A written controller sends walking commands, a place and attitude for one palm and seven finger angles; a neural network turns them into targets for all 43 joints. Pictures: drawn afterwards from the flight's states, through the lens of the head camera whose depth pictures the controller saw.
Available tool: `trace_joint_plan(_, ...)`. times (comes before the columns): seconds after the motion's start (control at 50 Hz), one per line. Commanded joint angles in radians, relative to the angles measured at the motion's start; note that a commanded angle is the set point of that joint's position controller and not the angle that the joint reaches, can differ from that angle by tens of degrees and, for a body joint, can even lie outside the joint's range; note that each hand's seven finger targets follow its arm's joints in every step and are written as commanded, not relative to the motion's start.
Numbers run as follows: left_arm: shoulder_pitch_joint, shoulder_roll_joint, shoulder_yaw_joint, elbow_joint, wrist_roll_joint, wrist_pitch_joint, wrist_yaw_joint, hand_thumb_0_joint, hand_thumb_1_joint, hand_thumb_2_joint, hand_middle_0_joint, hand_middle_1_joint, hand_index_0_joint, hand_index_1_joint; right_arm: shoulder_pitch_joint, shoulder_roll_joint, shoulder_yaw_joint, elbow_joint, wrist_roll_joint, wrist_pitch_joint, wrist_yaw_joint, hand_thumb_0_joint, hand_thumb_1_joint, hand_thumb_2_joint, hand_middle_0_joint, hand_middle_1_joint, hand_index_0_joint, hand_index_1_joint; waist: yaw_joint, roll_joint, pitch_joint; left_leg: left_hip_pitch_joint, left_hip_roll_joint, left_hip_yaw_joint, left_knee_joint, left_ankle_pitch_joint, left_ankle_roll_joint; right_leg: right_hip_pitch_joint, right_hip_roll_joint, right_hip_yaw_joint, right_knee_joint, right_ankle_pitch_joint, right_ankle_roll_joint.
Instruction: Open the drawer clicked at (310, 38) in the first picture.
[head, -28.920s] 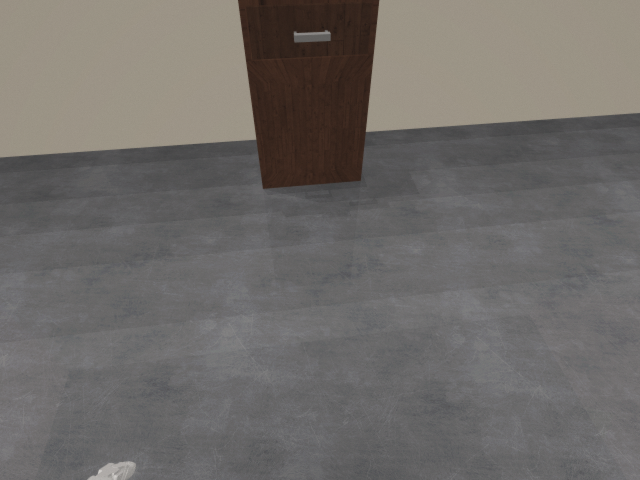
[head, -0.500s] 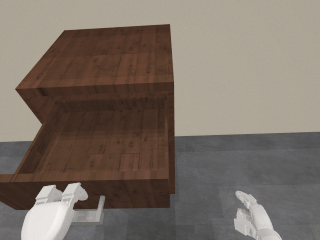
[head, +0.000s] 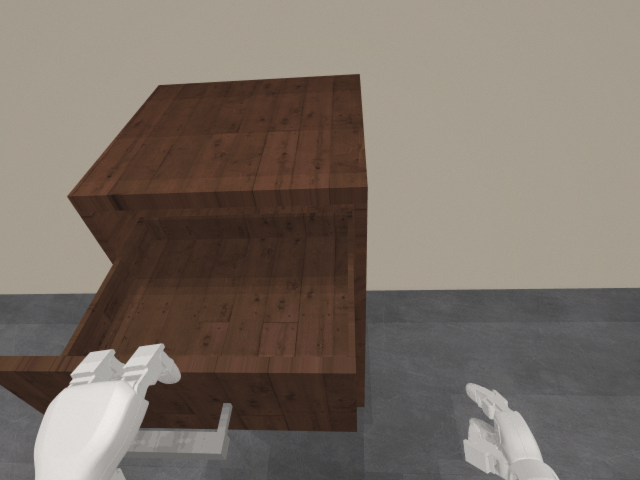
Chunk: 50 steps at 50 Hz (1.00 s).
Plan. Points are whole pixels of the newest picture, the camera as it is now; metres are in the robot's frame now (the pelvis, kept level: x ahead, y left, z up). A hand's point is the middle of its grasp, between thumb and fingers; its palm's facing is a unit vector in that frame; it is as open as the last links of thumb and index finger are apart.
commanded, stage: lift the hand off the handle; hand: left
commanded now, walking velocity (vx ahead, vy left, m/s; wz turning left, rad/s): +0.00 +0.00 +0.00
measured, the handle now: (178, 427) +0.18 +0.23 -0.02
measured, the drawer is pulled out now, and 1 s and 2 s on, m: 0.29 0.29 0.29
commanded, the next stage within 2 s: draw the hand back to the body in 0.32 s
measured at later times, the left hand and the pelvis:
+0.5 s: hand (118, 407) +0.15 +0.23 +0.12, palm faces +0.09 -0.16 -0.98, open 13.8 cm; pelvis +0.00 +0.01 +0.01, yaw -1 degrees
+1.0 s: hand (89, 385) +0.16 +0.26 +0.13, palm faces +0.11 -0.11 -0.99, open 13.8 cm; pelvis +0.00 +0.02 +0.02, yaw -1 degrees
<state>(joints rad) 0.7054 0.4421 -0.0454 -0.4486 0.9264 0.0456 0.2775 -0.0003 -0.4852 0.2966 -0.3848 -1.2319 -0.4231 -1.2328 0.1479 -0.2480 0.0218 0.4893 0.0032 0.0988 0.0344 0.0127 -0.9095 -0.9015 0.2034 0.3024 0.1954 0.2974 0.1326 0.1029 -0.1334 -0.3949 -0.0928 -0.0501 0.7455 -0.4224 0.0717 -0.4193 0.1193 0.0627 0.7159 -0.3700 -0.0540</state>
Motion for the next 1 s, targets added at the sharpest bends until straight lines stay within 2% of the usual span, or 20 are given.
trace_joint_plan(0.0, -0.091, 0.156, 0.158, -0.325, -0.005, 0.001, 0.036, 0.0, -0.5, 0.3, -0.3, -1.2, -0.3, -1.2, -0.173, -0.084, -0.029, -0.194, 0.006, -0.053, -0.004, 0.0, -0.9, -0.9, 0.2, 0.3, 0.2, 0.3, -0.021, -0.047, -0.056, 0.107, 0.096, -0.021, -0.109, 0.317, -0.04, 0.014, -0.095, 0.046, -0.157, 0.179, -0.008)
trace_joint_plan(0.06, -0.056, 0.11, 0.118, -0.342, -0.016, 0.031, 0.004, 0.0, -0.5, 0.3, -0.3, -1.2, -0.3, -1.2, -0.196, -0.08, -0.024, -0.21, 0.021, -0.053, 0.01, 0.0, -0.9, -0.9, 0.2, 0.3, 0.2, 0.3, -0.016, -0.004, -0.051, 0.135, 0.107, -0.037, -0.13, 0.361, -0.046, 0.031, -0.093, 0.039, -0.166, 0.193, -0.011)
trace_joint_plan(0.14, -0.045, 0.134, 0.126, -0.326, -0.035, 0.078, -0.058, 0.0, -0.5, 0.3, -0.3, -1.2, -0.3, -1.2, -0.193, -0.081, -0.017, -0.208, 0.033, -0.027, 0.018, 0.0, -0.9, -0.9, 0.2, 0.3, 0.2, 0.3, -0.015, -0.103, -0.012, 0.105, 0.113, -0.021, -0.179, 0.351, -0.048, 0.096, -0.099, 0.025, -0.187, 0.219, 0.006)
trace_joint_plan(0.2, -0.055, 0.159, 0.143, -0.363, -0.042, 0.101, -0.09, 0.0, -0.5, 0.3, -0.3, -1.2, -0.3, -1.2, -0.206, -0.083, -0.006, -0.216, 0.044, -0.017, 0.022, 0.0, -0.9, -0.9, 0.2, 0.3, 0.2, 0.3, -0.01, -0.068, -0.012, 0.115, 0.125, -0.019, -0.204, 0.384, -0.056, 0.136, -0.1, 0.024, -0.19, 0.244, 0.007)
trace_joint_plan(0.24, -0.034, 0.125, 0.11, -0.368, -0.04, 0.104, -0.105, 0.0, -0.5, 0.3, -0.3, -1.2, -0.3, -1.2, -0.196, -0.081, -0.005, -0.226, 0.041, -0.014, 0.029, 0.0, -0.9, -0.9, 0.2, 0.3, 0.2, 0.3, -0.009, -0.073, 0.005, 0.12, 0.132, -0.018, -0.212, 0.387, -0.057, 0.124, -0.095, 0.011, -0.196, 0.214, 0.009)
trace_joint_plan(0.26, -0.031, 0.107, 0.099, -0.379, -0.046, 0.107, -0.11, 0.0, -0.5, 0.3, -0.3, -1.2, -0.3, -1.2, -0.224, -0.085, -0.001, -0.233, 0.047, -0.019, 0.032, 0.0, -0.9, -0.9, 0.2, 0.3, 0.2, 0.3, -0.011, -0.033, 0.001, 0.129, 0.135, -0.031, -0.217, 0.393, -0.056, 0.137, -0.089, 0.019, -0.197, 0.226, 0.004)
trace_joint_plan(0.28, 0.003, 0.116, 0.096, -0.375, -0.04, 0.1, -0.116, 0.0, -0.5, 0.3, -0.3, -1.2, -0.3, -1.2, -0.178, -0.083, -0.005, -0.23, 0.038, -0.015, 0.034, 0.0, -0.9, -0.9, 0.2, 0.3, 0.2, 0.3, -0.003, -0.054, -0.006, 0.125, 0.136, -0.019, -0.21, 0.396, -0.054, 0.132, -0.086, -0.001, -0.195, 0.209, 0.006)
trace_joint_plan(0.34, -0.008, 0.146, 0.128, -0.406, -0.038, 0.08, -0.101, 0.0, -0.5, 0.3, -0.3, -1.2, -0.3, -1.2, -0.175, -0.093, -0.005, -0.249, 0.036, -0.009, 0.029, 0.0, -0.9, -0.9, 0.2, 0.3, 0.2, 0.3, -0.003, -0.081, -0.008, 0.129, 0.138, -0.008, -0.205, 0.368, -0.051, 0.126, -0.089, 0.025, -0.211, 0.2, 0.008)
trace_joint_plan(0.36, -0.03, 0.149, 0.135, -0.407, -0.031, 0.079, -0.093, 0.0, -0.5, 0.3, -0.3, -1.2, -0.3, -1.2, -0.199, -0.096, 0.001, -0.245, 0.038, -0.014, 0.029, 0.0, -0.9, -0.9, 0.2, 0.3, 0.2, 0.3, -0.006, -0.042, -0.003, 0.13, 0.139, -0.025, -0.212, 0.346, -0.051, 0.125, -0.081, 0.041, -0.212, 0.185, 0.002)
trace_joint_plan(0.38, -0.044, 0.135, 0.113, -0.411, -0.008, 0.073, -0.09, 0.0, -0.5, 0.3, -0.3, -1.2, -0.3, -1.2, -0.167, -0.088, -0.002, -0.243, 0.024, -0.012, 0.029, 0.0, -0.9, -0.9, 0.2, 0.3, 0.2, 0.3, 0.002, -0.047, -0.012, 0.132, 0.137, -0.017, -0.203, 0.349, -0.049, 0.111, -0.082, 0.018, -0.206, 0.162, -0.003)
trace_joint_plan(0.48, -0.079, 0.146, 0.143, -0.402, 0.009, 0.06, -0.063, 0.0, -0.5, 0.3, -0.3, -1.2, -0.3, -1.2, -0.159, -0.087, -0.012, -0.234, 0.018, -0.018, 0.023, 0.0, -0.9, -0.9, 0.2, 0.3, 0.2, 0.3, 0.003, -0.014, -0.03, 0.156, 0.128, -0.021, -0.185, 0.339, -0.05, 0.088, -0.078, 0.039, -0.21, 0.142, -0.016)
trace_joint_plan(0.54, -0.07, 0.172, 0.178, -0.375, -0.022, 0.059, -0.068, 0.0, -0.5, 0.3, -0.3, -1.2, -0.3, -1.2, -0.171, -0.09, -0.015, -0.227, 0.028, -0.017, 0.017, 0.0, -0.9, -0.9, 0.2, 0.3, 0.2, 0.3, -0.006, -0.062, -0.029, 0.161, 0.12, -0.021, -0.186, 0.365, -0.049, 0.111, -0.089, 0.049, -0.222, 0.207, -0.009)
trace_joint_plan(0.62, -0.046, 0.149, 0.148, -0.352, -0.047, 0.076, -0.099, 0.0, -0.5, 0.3, -0.3, -1.2, -0.3, -1.2, -0.18, -0.089, -0.015, -0.212, 0.031, -0.015, 0.017, 0.0, -0.9, -0.9, 0.2, 0.3, 0.2, 0.3, -0.01, -0.046, 0.002, 0.159, 0.118, -0.028, -0.203, 0.416, -0.054, 0.127, -0.087, 0.023, -0.222, 0.257, -0.005)
trace_joint_plan(0.66, -0.058, 0.171, 0.174, -0.378, -0.06, 0.087, -0.104, 0.0, -0.5, 0.3, -0.3, -1.2, -0.3, -1.2, -0.212, -0.095, -0.008, -0.222, 0.043, -0.022, 0.017, 0.0, -0.9, -0.9, 0.2, 0.3, 0.2, 0.3, -0.015, -0.037, 0.003, 0.163, 0.125, -0.041, -0.212, 0.41, -0.054, 0.142, -0.089, 0.043, -0.227, 0.263, -0.005)
trace_joint_plan(0.7, -0.082, 0.194, 0.182, -0.376, -0.051, 0.085, -0.113, 0.0, -0.5, 0.3, -0.3, -1.2, -0.3, -1.2, -0.182, -0.095, -0.008, -0.218, 0.035, -0.014, 0.012, 0.0, -0.9, -0.9, 0.2, 0.3, 0.2, 0.3, -0.014, -0.059, 0.003, 0.161, 0.128, -0.029, -0.218, 0.412, -0.056, 0.138, -0.093, 0.032, -0.229, 0.245, -0.001)
trace_joint_plan(0.78, -0.065, 0.212, 0.207, -0.372, -0.034, 0.077, -0.109, 0.0, -0.5, 0.3, -0.3, -1.2, -0.3, -1.2, -0.171, -0.094, -0.003, -0.22, 0.028, -0.015, 0.008, 0.0, -0.9, -0.9, 0.2, 0.3, 0.2, 0.3, 0.005, -0.027, -0.02, 0.165, 0.126, -0.028, -0.219, 0.415, -0.054, 0.162, -0.088, 0.019, -0.227, 0.239, -0.007)
trace_joint_plan(0.86, -0.074, 0.211, 0.233, -0.375, -0.058, 0.067, -0.105, 0.0, -0.5, 0.3, -0.3, -1.2, -0.3, -1.2, -0.205, -0.1, -0.006, -0.222, 0.038, -0.016, 0.006, 0.0, -0.9, -0.9, 0.2, 0.3, 0.2, 0.3, -0.003, -0.031, -0.012, 0.176, 0.125, -0.045, -0.225, 0.42, -0.058, 0.158, -0.085, 0.042, -0.236, 0.253, -0.007)
trace_joint_plan(0.88, -0.064, 0.207, 0.223, -0.366, -0.054, 0.066, -0.11, 0.0, -0.5, 0.3, -0.3, -1.2, -0.3, -1.2, -0.171, -0.096, -0.008, -0.212, 0.03, -0.013, 0.006, 0.0, -0.9, -0.9, 0.2, 0.3, 0.2, 0.3, 0.001, -0.031, -0.025, 0.178, 0.122, -0.035, -0.221, 0.434, -0.06, 0.159, -0.088, 0.012, -0.231, 0.249, -0.005)
trace_joint_plan(0.96, -0.079, 0.21, 0.237, -0.366, -0.079, 0.069, -0.116, 0.0, -0.5, 0.3, -0.3, -1.2, -0.3, -1.2, -0.204, -0.1, -0.01, -0.212, 0.039, -0.019, 0.002, 0.0, -0.9, -0.9, 0.2, 0.3, 0.2, 0.3, -0.01, -0.027, -0.01, 0.185, 0.12, -0.047, -0.229, 0.426, -0.059, 0.154, -0.087, 0.03, -0.243, 0.262, -0.003)
trace_joint_plan(0.98, -0.09, 0.218, 0.232, -0.349, -0.065, 0.069, -0.124, 0.0, -0.5, 0.3, -0.3, -1.2, -0.3, -1.2, -0.171, -0.1, -0.009, -0.201, 0.031, -0.014, 0.001, 0.0, -0.9, -0.9, 0.2, 0.3, 0.2, 0.3, -0.008, -0.027, -0.011, 0.183, 0.12, -0.041, -0.231, 0.429, -0.061, 0.15, -0.089, 0.004, -0.239, 0.24, -0.002)
